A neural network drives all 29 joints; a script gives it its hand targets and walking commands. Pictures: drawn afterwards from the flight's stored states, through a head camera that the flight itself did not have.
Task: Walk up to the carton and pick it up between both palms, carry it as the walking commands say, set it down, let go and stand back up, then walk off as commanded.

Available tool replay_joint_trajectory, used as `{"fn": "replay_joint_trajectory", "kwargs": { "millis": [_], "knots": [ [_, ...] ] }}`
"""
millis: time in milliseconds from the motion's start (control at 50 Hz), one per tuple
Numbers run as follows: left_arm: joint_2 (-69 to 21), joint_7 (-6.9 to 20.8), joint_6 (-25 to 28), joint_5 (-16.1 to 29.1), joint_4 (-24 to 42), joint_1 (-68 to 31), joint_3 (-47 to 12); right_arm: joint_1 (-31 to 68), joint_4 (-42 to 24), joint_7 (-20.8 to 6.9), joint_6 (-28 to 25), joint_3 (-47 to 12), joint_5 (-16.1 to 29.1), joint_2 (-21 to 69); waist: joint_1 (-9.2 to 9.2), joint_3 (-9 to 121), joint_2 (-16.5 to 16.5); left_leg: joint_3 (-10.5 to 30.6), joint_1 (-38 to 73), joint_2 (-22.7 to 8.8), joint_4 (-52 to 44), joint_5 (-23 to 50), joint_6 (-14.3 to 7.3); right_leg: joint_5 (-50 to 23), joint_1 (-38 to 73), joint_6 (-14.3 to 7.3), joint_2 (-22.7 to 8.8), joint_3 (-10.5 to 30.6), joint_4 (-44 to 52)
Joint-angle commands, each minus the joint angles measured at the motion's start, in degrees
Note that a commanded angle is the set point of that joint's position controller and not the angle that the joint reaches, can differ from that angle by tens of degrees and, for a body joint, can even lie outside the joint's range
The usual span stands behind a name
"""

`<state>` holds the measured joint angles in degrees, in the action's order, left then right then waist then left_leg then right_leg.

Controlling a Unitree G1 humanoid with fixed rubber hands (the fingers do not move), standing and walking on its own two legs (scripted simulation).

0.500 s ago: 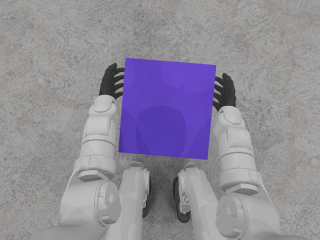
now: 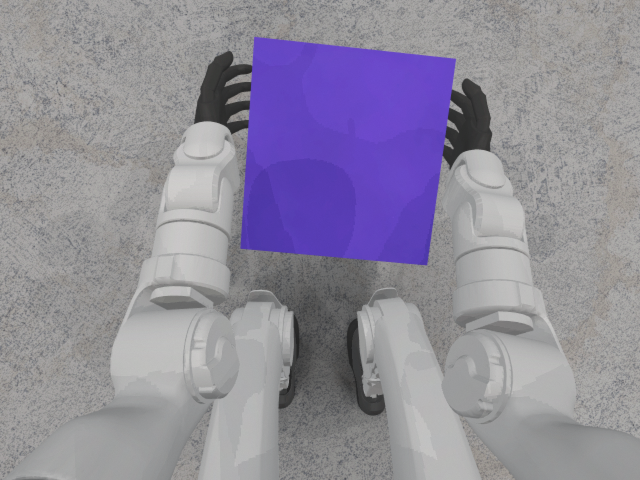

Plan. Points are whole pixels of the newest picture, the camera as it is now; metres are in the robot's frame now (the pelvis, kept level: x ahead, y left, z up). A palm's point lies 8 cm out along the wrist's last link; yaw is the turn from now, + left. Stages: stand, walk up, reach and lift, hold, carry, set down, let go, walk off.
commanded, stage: set down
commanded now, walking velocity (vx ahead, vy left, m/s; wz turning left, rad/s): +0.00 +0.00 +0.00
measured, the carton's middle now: (336, 163) +0.48 -0.02 -0.17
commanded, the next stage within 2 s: none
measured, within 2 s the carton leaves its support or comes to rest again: neither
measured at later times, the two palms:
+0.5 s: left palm (232, 135) +0.52 +0.12 -0.17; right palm (440, 152) +0.50 -0.16 -0.18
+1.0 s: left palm (239, 141) +0.54 +0.13 -0.27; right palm (415, 163) +0.51 -0.16 -0.28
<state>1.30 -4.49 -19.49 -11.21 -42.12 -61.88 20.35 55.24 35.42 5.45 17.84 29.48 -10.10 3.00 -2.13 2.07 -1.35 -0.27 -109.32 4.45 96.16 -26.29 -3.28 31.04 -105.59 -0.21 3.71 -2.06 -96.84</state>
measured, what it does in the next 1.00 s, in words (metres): lowers itself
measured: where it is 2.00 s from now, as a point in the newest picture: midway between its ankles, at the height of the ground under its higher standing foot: (325, 378)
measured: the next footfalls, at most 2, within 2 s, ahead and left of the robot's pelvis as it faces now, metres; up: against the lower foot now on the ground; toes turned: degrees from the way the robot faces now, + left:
none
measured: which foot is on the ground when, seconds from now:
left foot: down 0.00-1.00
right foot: down 0.00-1.00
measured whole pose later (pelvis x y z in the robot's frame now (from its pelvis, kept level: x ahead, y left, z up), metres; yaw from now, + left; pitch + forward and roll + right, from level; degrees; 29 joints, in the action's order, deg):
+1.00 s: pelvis -0.01 -0.02 -0.12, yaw +1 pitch +37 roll -2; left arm 13.3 -4.6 -16.4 -3.5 -50.5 -82.6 13.9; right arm 73.8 39.0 11.1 16.5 24.4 -2.6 -3.6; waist -1.3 -20.0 -0.8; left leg -1.0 -126.2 4.4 118.9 -29.3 -1.7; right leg 35.3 -122.5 -1.4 4.8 -3.6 -121.1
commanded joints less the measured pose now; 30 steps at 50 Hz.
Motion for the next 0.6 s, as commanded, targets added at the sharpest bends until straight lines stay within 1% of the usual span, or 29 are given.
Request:
{"fn": "replay_joint_trajectory", "kwargs": {
  "millis": [0, 20, 40, 60, 80, 100, 120, 140, 160, 180, 200, 220, 240, 260, 280, 300, 320, 340, 360, 380, 400, 420, 440, 460, 480, 500, 520, 540, 580],
  "knots": [
    [-60.8, 9.0, 1.4, 6.5, -2.1, -31.7, -26.1, 43.6, 0.3, -16.8, -1.0, -32.1, 7.6, 48.4, -1.07, 64.6, -5.7, 6.2, 52.0, 3.9, -7.9, 16.2, 3.7, -12.4, 13.3, -0.5, 5.6, 1.2, 7.4],
    [-59.7, 8.8, 1.3, 6.2, -2.9, -32.0, -26.0, 44.6, -0.7, -16.8, -1.2, -31.6, 7.3, 48.4, -2.52, 64.4, -4.9, 6.4, 51.0, 3.6, -7.3, 17.0, 3.8, -13.8, 12.7, 0.0, 5.9, 1.0, 6.7],
    [-59.8, 8.8, 1.4, 5.8, -3.6, -30.0, -25.5, 43.7, -0.1, -17.0, -0.8, -31.8, 7.2, 48.4, -0.99, 66.4, -4.9, 6.1, 52.8, 3.8, -6.6, 16.4, 3.8, -12.4, 13.5, 0.0, 5.7, 1.0, 6.1],
    [-58.0, 8.8, 1.8, 6.6, -1.7, -33.1, -26.2, 45.5, -1.3, -17.1, -0.8, -31.8, 7.7, 47.1, -2.16, 68.4, -4.1, 6.7, 53.5, 3.7, -5.7, 18.3, 4.0, -12.9, 11.3, 0.8, 5.9, -0.1, 5.3],
    [-59.2, 9.0, 1.8, 5.8, -2.9, -31.3, -25.5, 45.9, -1.1, -17.6, -0.7, -32.6, 7.7, 48.2, -0.73, 68.0, -4.7, 5.8, 51.3, 3.9, -5.5, 17.7, 3.6, -13.0, 12.5, 0.3, 5.8, 0.6, 5.2],
    [-57.5, 8.9, 2.2, 6.2, -2.3, -32.0, -25.8, 44.8, -0.5, -17.2, -0.7, -32.9, 8.0, 48.3, -0.99, 68.5, -1.8, 5.5, 49.8, 3.9, -4.3, 20.2, 3.3, -15.2, 13.9, 0.7, 5.9, 0.6, 4.6],
    [-58.5, 9.0, 2.2, 6.8, -0.9, -33.4, -27.1, 44.5, -1.3, -17.0, -0.8, -32.0, 8.1, 48.1, -2.72, 70.3, -4.5, 5.6, 50.5, 3.7, -3.0, 20.7, 3.4, -15.6, 12.9, 0.3, 5.8, 1.1, 4.3],
    [-56.5, 9.0, 3.3, 8.4, 3.3, -36.8, -28.3, 44.5, -1.9, -16.8, -1.0, -33.3, 8.2, 48.2, -3.46, 72.9, -0.3, 5.2, 47.2, 4.2, -1.8, 23.0, 3.5, -18.6, 15.6, 0.9, 6.3, 0.2, 3.2],
    [-56.9, 8.9, 3.1, 8.0, 0.9, -35.9, -27.5, 45.8, -1.9, -16.3, -1.4, -34.0, 9.1, 48.4, -1.43, 72.6, -1.8, 4.4, 46.4, 4.5, -1.7, 22.0, 3.6, -17.9, 16.2, 1.0, 6.1, 0.7, 2.7],
    [-56.5, 9.1, 3.6, 8.8, 1.6, -36.6, -28.4, 46.0, -1.7, -16.3, -1.5, -35.4, 9.7, 49.1, -1.12, 70.1, -0.7, 4.2, 44.1, 4.6, -1.3, 23.3, 3.2, -19.6, 14.9, 1.2, 5.8, 0.6, 2.3],
    [-56.5, 9.2, 3.4, 8.1, -0.6, -34.8, -27.5, 44.0, 0.0, -16.3, -1.3, -34.7, 9.7, 49.6, -0.38, 70.7, -2.4, 4.5, 45.7, 4.5, -1.0, 24.2, 3.1, -19.2, 13.7, 1.4, 5.6, 0.8, 2.0],
    [-55.8, 9.0, 3.7, 8.7, 0.1, -37.4, -28.0, 45.1, -0.6, -16.2, -1.7, -33.9, 9.8, 48.2, -2.0, 69.0, -2.2, 5.1, 44.9, 4.2, -0.4, 22.5, 3.1, -17.9, 11.9, 1.2, 5.8, 0.6, 1.4],
    [-54.8, 9.1, 3.5, 7.7, -1.0, -36.6, -27.0, 44.5, 0.9, -16.1, -1.6, -33.2, 9.0, 49.1, -1.34, 68.1, -2.3, 5.3, 44.7, 3.9, -1.0, 20.9, 3.5, -16.7, 11.2, 1.1, 5.7, 0.6, 1.5],
    [-55.6, 9.3, 3.4, 7.5, -1.3, -35.1, -27.3, 46.0, -2.6, -15.8, -2.3, -33.5, 9.6, 47.5, -0.85, 69.8, -3.6, 3.9, 44.1, 4.4, 0.3, 23.1, 3.5, -18.6, 11.6, 1.3, 6.1, 0.4, 1.2],
    [-54.8, 9.3, 3.3, 7.1, -2.4, -35.2, -26.2, 48.8, -3.7, -15.7, -1.8, -35.3, 10.6, 48.1, -0.44, 71.8, -1.6, 4.4, 45.6, 4.3, 0.5, 22.1, 2.9, -17.6, 13.0, 1.5, 6.0, 0.2, 0.9],
    [-55.6, 9.5, 3.2, 7.3, -3.5, -34.9, -26.9, 47.3, -1.2, -15.1, -1.9, -33.7, 9.8, 47.2, -2.12, 70.3, -2.6, 4.5, 42.2, 4.3, 0.8, 19.3, 3.1, -16.3, 12.3, 1.5, 6.1, 0.0, -0.1],
    [-55.4, 9.6, 3.1, 7.8, -2.9, -35.5, -27.1, 50.6, -4.9, -14.6, -2.4, -35.4, 10.9, 47.3, -0.26, 72.0, -3.5, 3.4, 41.4, 4.5, 2.2, 21.5, 2.9, -19.0, 14.1, 1.6, 5.8, 1.1, -0.9],
    [-55.4, 9.7, 3.4, 8.1, -2.3, -35.9, -27.4, 48.4, -1.4, -14.6, -1.9, -34.6, 10.1, 47.4, -1.86, 71.0, -2.8, 3.7, 40.2, 4.4, 2.2, 20.4, 3.1, -18.2, 13.4, 1.2, 5.8, 0.7, -1.0],
    [-54.8, 9.8, 3.3, 7.8, -2.3, -37.2, -28.1, 47.6, -0.8, -15.1, -2.1, -34.2, 10.5, 47.9, -1.76, 67.5, -4.1, 3.8, 40.1, 4.3, 1.7, 21.6, 3.1, -18.9, 10.8, 1.4, 5.9, 0.6, -0.7],
    [-54.4, 10.0, 3.8, 8.6, -1.5, -36.4, -28.1, 52.1, -4.5, -14.4, -2.3, -35.9, 11.3, 46.7, -1.26, 72.8, -2.0, 2.8, 38.7, 4.6, 3.1, 20.8, 2.8, -19.3, 14.9, 1.8, 6.2, 0.5, -1.4],
    [-55.0, 10.0, 3.8, 9.4, -0.4, -38.7, -29.2, 49.5, -2.8, -13.7, -2.2, -34.8, 11.1, 47.6, -2.58, 73.8, -3.0, 2.6, 38.3, 4.6, 3.8, 20.3, 3.3, -19.8, 16.5, 1.4, 6.2, 0.9, -1.9],
    [-54.8, 10.3, 3.9, 9.8, -1.4, -39.1, -28.5, 50.7, -3.4, -13.7, -2.3, -35.4, 11.2, 47.3, -2.11, 72.8, -1.9, 3.1, 37.1, 4.9, 4.3, 21.2, 2.9, -20.1, 15.3, 1.5, 6.1, 1.0, -2.3],
    [-54.5, 10.3, 3.7, 10.7, -1.6, -38.9, -29.0, 53.0, -5.8, -13.1, -2.7, -36.0, 11.5, 46.3, -3.14, 75.2, -1.2, 3.3, 36.7, 4.9, 4.9, 20.1, 2.8, -20.3, 18.3, 1.7, 6.0, 0.5, -3.4],
    [-53.9, 10.6, 3.3, 9.2, -4.3, -38.9, -28.3, 51.3, -0.9, -13.1, -2.3, -34.3, 11.3, 46.6, -2.22, 71.0, -4.1, 2.3, 35.1, 4.6, 5.0, 18.4, 3.2, -18.9, 15.5, 1.6, 5.5, 0.8, -3.3],
    [-53.0, 10.7, 3.8, 9.6, -1.9, -38.7, -28.4, 50.7, -1.7, -12.6, -2.1, -35.2, 11.3, 48.0, -1.3, 71.7, -0.6, 1.9, 32.7, 4.9, 5.9, 19.4, 2.7, -20.1, 16.9, 1.7, 5.8, 1.2, -3.9],
    [-51.6, 11.0, 3.5, 9.5, -2.9, -41.2, -28.6, 50.4, -0.7, -12.9, -2.0, -33.6, 11.1, 46.4, -2.54, 69.9, -3.1, 2.1, 32.5, 4.4, 6.6, 17.6, 2.9, -18.6, 14.3, 1.4, 5.6, 1.3, -4.3],
    [-50.7, 11.2, 4.0, 10.2, -0.1, -41.8, -28.5, 54.0, -3.9, -12.5, -2.0, -35.7, 12.0, 46.0, -2.27, 72.5, -0.5, 1.6, 31.9, 4.5, 7.2, 18.8, 2.7, -20.6, 18.2, 1.9, 5.7, 0.9, -5.0],
    [-52.2, 11.5, 4.0, 10.3, -1.6, -40.8, -29.1, 53.6, -3.1, -12.1, -2.3, -35.0, 12.0, 46.7, -2.59, 70.8, -1.6, 2.0, 29.2, 4.6, 7.1, 18.5, 2.5, -21.3, 18.0, 1.8, 5.7, 0.9, -5.9],
    [-50.7, 11.8, 3.8, 9.9, -2.5, -42.3, -27.3, 56.9, -5.4, -11.7, -2.7, -36.2, 12.6, 45.8, -0.24, 70.7, -1.5, 0.6, 27.0, 4.8, 8.6, 18.3, 2.3, -21.4, 18.9, 1.7, 5.2, 1.8, -6.1]
  ]
}}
